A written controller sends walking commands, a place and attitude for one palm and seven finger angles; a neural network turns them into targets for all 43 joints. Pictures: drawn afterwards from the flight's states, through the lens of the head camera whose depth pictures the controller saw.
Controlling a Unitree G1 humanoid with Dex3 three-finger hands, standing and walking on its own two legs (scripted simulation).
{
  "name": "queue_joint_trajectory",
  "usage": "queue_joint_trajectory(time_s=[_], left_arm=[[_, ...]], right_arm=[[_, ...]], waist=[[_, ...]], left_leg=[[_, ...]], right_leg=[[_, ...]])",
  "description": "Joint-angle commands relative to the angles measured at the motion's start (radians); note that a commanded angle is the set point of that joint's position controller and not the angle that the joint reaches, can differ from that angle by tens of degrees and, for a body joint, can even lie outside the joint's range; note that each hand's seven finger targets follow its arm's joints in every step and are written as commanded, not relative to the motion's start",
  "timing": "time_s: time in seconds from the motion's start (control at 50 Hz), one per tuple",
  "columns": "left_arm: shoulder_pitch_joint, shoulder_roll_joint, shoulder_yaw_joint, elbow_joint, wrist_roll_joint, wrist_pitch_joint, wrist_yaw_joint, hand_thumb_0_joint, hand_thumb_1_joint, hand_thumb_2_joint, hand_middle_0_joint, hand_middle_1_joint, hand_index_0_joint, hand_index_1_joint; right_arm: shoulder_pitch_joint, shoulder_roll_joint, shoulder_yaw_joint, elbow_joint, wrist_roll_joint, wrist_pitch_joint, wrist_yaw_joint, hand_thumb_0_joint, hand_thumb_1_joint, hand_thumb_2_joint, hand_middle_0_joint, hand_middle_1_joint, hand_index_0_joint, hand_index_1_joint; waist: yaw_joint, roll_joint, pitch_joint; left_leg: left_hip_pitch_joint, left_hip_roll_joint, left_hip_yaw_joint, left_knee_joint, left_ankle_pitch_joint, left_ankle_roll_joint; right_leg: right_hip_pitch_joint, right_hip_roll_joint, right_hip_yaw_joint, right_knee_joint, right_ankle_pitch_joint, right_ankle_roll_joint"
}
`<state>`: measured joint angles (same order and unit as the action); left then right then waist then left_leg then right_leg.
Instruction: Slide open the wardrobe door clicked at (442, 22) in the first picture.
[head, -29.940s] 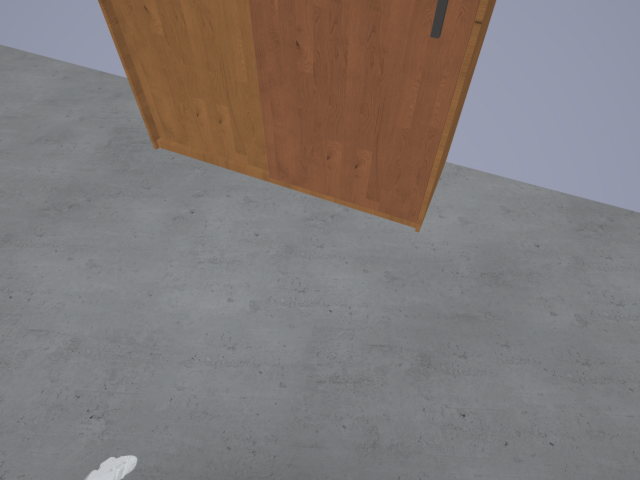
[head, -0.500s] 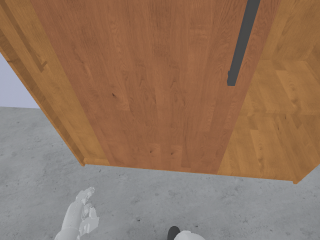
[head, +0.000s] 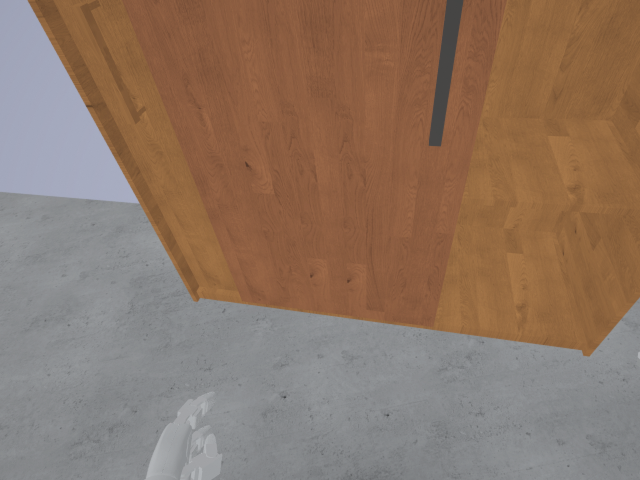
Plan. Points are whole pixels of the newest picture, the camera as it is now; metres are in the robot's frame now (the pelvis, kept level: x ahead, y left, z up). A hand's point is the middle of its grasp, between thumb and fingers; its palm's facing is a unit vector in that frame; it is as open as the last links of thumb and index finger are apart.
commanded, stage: stop stepping back and stand still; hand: right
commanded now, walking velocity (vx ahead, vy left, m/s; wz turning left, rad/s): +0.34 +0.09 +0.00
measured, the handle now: (443, 74) +0.75 -0.19 +0.17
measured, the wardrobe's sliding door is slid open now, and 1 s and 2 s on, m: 0.48 0.48 0.48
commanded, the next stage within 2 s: let the arm hang, fingers relaxed in 1.10 s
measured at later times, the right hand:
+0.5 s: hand out of the picture +0.06 -0.30 +0.17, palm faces +0.43 +0.78 -0.45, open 7.4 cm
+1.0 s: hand out of the picture +0.01 -0.32 +0.17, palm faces +0.42 +0.77 -0.48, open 7.4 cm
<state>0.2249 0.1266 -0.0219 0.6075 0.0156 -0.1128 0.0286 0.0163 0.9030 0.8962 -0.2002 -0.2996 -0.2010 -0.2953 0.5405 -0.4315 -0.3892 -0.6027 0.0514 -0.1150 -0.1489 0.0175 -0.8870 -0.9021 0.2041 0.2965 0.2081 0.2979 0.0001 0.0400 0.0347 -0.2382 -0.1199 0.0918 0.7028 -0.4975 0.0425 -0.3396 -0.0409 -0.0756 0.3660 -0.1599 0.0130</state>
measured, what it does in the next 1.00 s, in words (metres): walks backwards: left foot, then right foot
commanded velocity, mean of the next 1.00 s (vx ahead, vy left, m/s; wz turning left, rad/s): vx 0.21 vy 0.08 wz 0.00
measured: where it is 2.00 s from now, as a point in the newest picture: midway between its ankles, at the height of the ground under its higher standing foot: outside the picture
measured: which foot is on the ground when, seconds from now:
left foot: up 0.00-0.04, down 0.06-0.24, up 0.26-0.46, down 0.48-0.70, up 0.72-0.94, down 0.96-1.00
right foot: down 0.00-0.02, up 0.04-0.24, down 0.26-0.46, up 0.48-0.68, down 0.70-0.96, up 0.98-1.00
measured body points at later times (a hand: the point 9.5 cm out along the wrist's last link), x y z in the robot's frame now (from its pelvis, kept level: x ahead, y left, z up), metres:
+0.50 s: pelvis -0.13 -0.05 -0.02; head -0.16 -0.07 +0.42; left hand +0.01 +0.18 -0.10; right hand +0.04 -0.34 +0.19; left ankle -0.09 +0.05 -0.75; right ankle -0.03 -0.18 -0.71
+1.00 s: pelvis -0.19 -0.06 -0.02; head -0.19 -0.07 +0.43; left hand -0.03 +0.16 -0.10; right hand -0.02 -0.36 +0.19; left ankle -0.18 +0.02 -0.75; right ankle -0.11 -0.19 -0.73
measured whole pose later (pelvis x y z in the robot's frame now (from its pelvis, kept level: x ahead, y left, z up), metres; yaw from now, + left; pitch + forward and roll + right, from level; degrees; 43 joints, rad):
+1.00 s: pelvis -0.19 -0.06 -0.02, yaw +2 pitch -2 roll +0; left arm 0.22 0.16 -0.02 0.60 0.00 -0.08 0.05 0.02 0.90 0.90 -0.20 -0.30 -0.20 -0.30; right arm 0.53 -0.45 -0.42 -0.55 0.03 -0.14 -0.17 0.01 -0.88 -0.90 0.21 0.30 0.21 0.30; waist -0.03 0.02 0.02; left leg -0.23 -0.02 0.11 0.51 -0.26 0.08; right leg -0.44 -0.08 -0.08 0.74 -0.38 0.01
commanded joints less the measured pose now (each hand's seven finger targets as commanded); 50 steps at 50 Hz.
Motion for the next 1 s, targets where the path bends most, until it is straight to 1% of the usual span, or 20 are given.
queue_joint_trajectory(time_s=[0.0,0.02,0.04,0.06,0.18,0.2,0.22,0.24,0.32,0.4,0.42,0.44,0.48,0.64,0.68,0.72,0.88,0.9,0.94,0.98], left_arm=[[-0.116,0.165,0.085,-0.138,-0.015,-0.010,0.032,0.000,0.900,0.900,-0.200,-0.300,-0.200,-0.300],[-0.127,0.184,0.077,-0.134,-0.025,-0.010,0.041,0.000,0.900,0.900,-0.200,-0.300,-0.200,-0.300],[-0.136,0.191,0.058,-0.113,0.007,-0.014,0.040,0.000,0.900,0.900,-0.200,-0.300,-0.200,-0.300],[-0.106,0.149,0.054,-0.086,0.005,-0.008,0.041,0.000,0.900,0.900,-0.200,-0.300,-0.200,-0.300],[-0.110,0.196,0.050,-0.096,-0.008,-0.025,0.078,0.000,0.900,0.900,-0.200,-0.300,-0.200,-0.300],[-0.089,0.217,0.055,-0.108,-0.004,-0.035,0.083,0.000,0.900,0.900,-0.200,-0.300,-0.200,-0.300],[-0.095,0.251,0.061,-0.128,-0.004,-0.041,0.081,0.000,0.900,0.900,-0.200,-0.300,-0.200,-0.300],[-0.140,0.236,0.061,-0.164,-0.003,-0.035,0.076,0.000,0.900,0.900,-0.200,-0.300,-0.200,-0.300],[-0.163,0.215,0.081,-0.135,-0.013,-0.027,0.023,0.000,0.900,0.900,-0.200,-0.300,-0.200,-0.300],[-0.141,0.199,0.081,-0.152,-0.013,-0.008,0.031,0.000,0.900,0.900,-0.200,-0.300,-0.200,-0.300],[-0.135,0.182,0.084,-0.149,-0.015,-0.001,0.029,0.000,0.900,0.900,-0.200,-0.300,-0.200,-0.300],[-0.140,0.174,0.081,-0.158,-0.027,-0.010,0.031,0.000,0.900,0.900,-0.200,-0.300,-0.200,-0.300],[-0.123,0.166,0.062,-0.083,-0.002,-0.035,0.043,0.000,0.900,0.900,-0.200,-0.300,-0.200,-0.300],[-0.100,0.192,0.056,-0.102,-0.003,-0.055,0.081,0.000,0.900,0.900,-0.200,-0.300,-0.200,-0.300],[-0.119,0.235,0.060,-0.134,-0.003,-0.055,0.069,0.000,0.900,0.900,-0.200,-0.300,-0.200,-0.300],[-0.139,0.222,0.083,-0.119,-0.007,-0.044,0.040,0.000,0.900,0.900,-0.200,-0.300,-0.200,-0.300],[-0.124,0.199,0.066,-0.160,-0.016,-0.013,0.036,0.000,0.900,0.900,-0.200,-0.300,-0.200,-0.300],[-0.120,0.194,0.069,-0.158,-0.014,-0.004,0.038,0.000,0.900,0.900,-0.200,-0.300,-0.200,-0.300],[-0.126,0.168,0.063,-0.160,-0.019,0.000,0.032,0.000,0.900,0.900,-0.200,-0.300,-0.200,-0.300],[-0.096,0.164,0.051,-0.093,-0.015,-0.037,0.033,0.000,0.900,0.900,-0.200,-0.300,-0.200,-0.300]], right_arm=[[-0.036,-0.203,-0.140,-0.194,-0.009,-0.030,-0.020,0.000,-0.900,-0.900,0.200,0.300,0.200,0.300],[-0.141,-0.217,-0.147,-0.252,0.006,-0.042,-0.021,0.000,-0.900,-0.900,0.200,0.300,0.200,0.300],[-0.191,-0.253,-0.220,-0.207,0.011,-0.060,-0.032,0.000,-0.900,-0.900,0.200,0.300,0.200,0.300],[-0.161,-0.204,-0.175,-0.063,0.000,-0.067,-0.035,0.000,-0.900,-0.900,0.200,0.300,0.200,0.300],[-0.237,-0.140,-0.064,-0.070,-0.015,-0.083,-0.041,0.000,-0.900,-0.900,0.200,0.300,0.200,0.300],[-0.247,-0.145,-0.069,-0.112,-0.009,-0.095,-0.039,0.000,-0.900,-0.900,0.200,0.300,0.200,0.300],[-0.262,-0.150,-0.080,-0.166,-0.005,-0.109,-0.038,0.000,-0.900,-0.900,0.200,0.300,0.200,0.300],[-0.269,-0.202,-0.124,-0.183,-0.010,-0.126,-0.035,0.000,-0.900,-0.900,0.200,0.300,0.200,0.300],[-0.099,-0.141,-0.133,-0.170,-0.019,-0.119,-0.003,0.000,-0.900,-0.900,0.200,0.300,0.200,0.300],[-0.067,-0.147,-0.131,-0.109,-0.022,-0.081,-0.024,0.000,-0.900,-0.900,0.200,0.300,0.200,0.300],[-0.087,-0.166,-0.141,-0.099,-0.031,-0.070,-0.024,0.000,-0.900,-0.900,0.200,0.300,0.200,0.300],[-0.100,-0.197,-0.155,-0.086,-0.024,-0.066,-0.026,0.000,-0.900,-0.900,0.200,0.300,0.200,0.300],[-0.201,-0.223,-0.186,-0.080,-0.016,-0.104,-0.018,0.000,-0.900,-0.900,0.200,0.300,0.200,0.300],[-0.248,-0.142,-0.086,-0.120,-0.018,-0.114,-0.042,0.000,-0.900,-0.900,0.200,0.300,0.200,0.300],[-0.307,-0.175,-0.119,-0.185,-0.032,-0.137,-0.046,0.000,-0.900,-0.900,0.200,0.300,0.200,0.300],[-0.207,-0.190,-0.158,-0.097,-0.043,-0.139,-0.017,0.000,-0.900,-0.900,0.200,0.300,0.200,0.300],[-0.064,-0.146,-0.122,-0.118,-0.017,-0.080,-0.032,0.000,-0.900,-0.900,0.200,0.300,0.200,0.300],[-0.073,-0.150,-0.122,-0.112,-0.020,-0.072,-0.035,0.000,-0.900,-0.900,0.200,0.300,0.200,0.300],[-0.092,-0.194,-0.145,-0.099,-0.021,-0.050,-0.043,0.000,-0.900,-0.900,0.200,0.300,0.200,0.300],[-0.143,-0.192,-0.166,-0.075,-0.003,-0.090,-0.052,0.000,-0.900,-0.900,0.200,0.300,0.200,0.300]], waist=[[-0.028,0.165,-0.126],[0.001,0.205,-0.044],[0.027,0.015,0.001],[0.026,0.084,-0.088],[0.027,-0.025,-0.052],[0.038,-0.152,-0.065],[0.039,-0.415,-0.025],[0.017,-0.392,0.019],[-0.019,-0.350,-0.013],[-0.042,-0.257,-0.066],[-0.052,0.021,-0.044],[-0.048,0.315,-0.011],[0.014,0.067,-0.042],[0.031,-0.045,-0.103],[0.024,-0.432,0.003],[-0.003,-0.226,-0.019],[-0.010,-0.284,-0.085],[-0.017,-0.211,-0.094],[-0.023,0.171,-0.047],[0.009,0.081,-0.119]], left_leg=[[0.099,0.308,-0.332,-0.480,-0.052,0.206],[-0.082,0.476,-0.552,-0.572,-0.121,0.292],[-0.249,0.480,-0.488,-0.557,-0.051,0.238],[-0.078,0.410,-0.386,-0.540,-0.263,0.106],[-0.171,0.304,-0.169,-0.332,-0.218,0.118],[-0.211,0.225,-0.103,-0.122,-0.162,0.071],[-0.411,0.101,-0.003,0.175,-0.107,-0.013],[-0.377,0.108,-0.062,0.385,-0.026,-0.033],[-0.074,0.113,0.013,0.290,0.096,-0.029],[0.296,0.053,0.079,-0.091,-0.063,0.023],[0.241,0.186,-0.134,-0.312,-0.146,0.089],[0.081,0.477,-0.666,-0.569,-0.381,0.216],[-0.092,0.442,-0.498,-0.559,-0.351,0.172],[-0.199,0.303,-0.128,-0.235,-0.188,0.074],[-0.436,0.092,-0.013,0.363,-0.058,-0.042],[-0.311,0.124,-0.068,0.532,0.091,-0.038],[0.150,0.052,0.115,-0.151,0.006,-0.013],[0.230,0.082,0.044,-0.272,0.020,0.011],[0.202,0.470,-0.567,-0.533,0.009,0.183],[0.148,0.453,-0.433,-0.465,0.170,0.178]], right_leg=[[-0.143,0.043,-0.105,0.583,-0.298,0.068],[-0.299,0.035,0.056,0.890,-0.290,0.043],[-0.227,-0.031,0.124,0.933,-0.210,0.037],[-0.286,-0.034,0.065,0.822,-0.242,0.026],[0.111,-0.016,-0.079,0.238,-0.287,-0.025],[0.187,-0.055,0.023,0.092,-0.365,-0.056],[0.257,-0.280,0.442,-0.114,-0.537,-0.139],[0.089,-0.422,0.648,-0.275,-0.671,-0.197],[-0.199,-0.261,0.211,-0.249,-0.651,-0.104],[-0.369,-0.156,0.045,0.056,-0.627,-0.033],[-0.416,-0.049,-0.054,0.436,-0.525,-0.010],[-0.495,0.031,-0.007,0.845,-0.408,0.007],[-0.378,-0.051,0.060,0.964,-0.225,0.016],[0.211,-0.012,-0.058,0.168,-0.290,-0.040],[0.171,-0.375,0.576,-0.239,-0.686,-0.182],[-0.042,-0.324,0.429,-0.248,-0.673,-0.147],[-0.103,-0.190,0.115,-0.133,-0.556,-0.062],[-0.145,-0.147,0.081,0.015,-0.510,-0.049],[-0.363,0.000,0.005,0.558,-0.325,-0.002],[-0.277,-0.030,0.059,0.662,-0.261,0.014]])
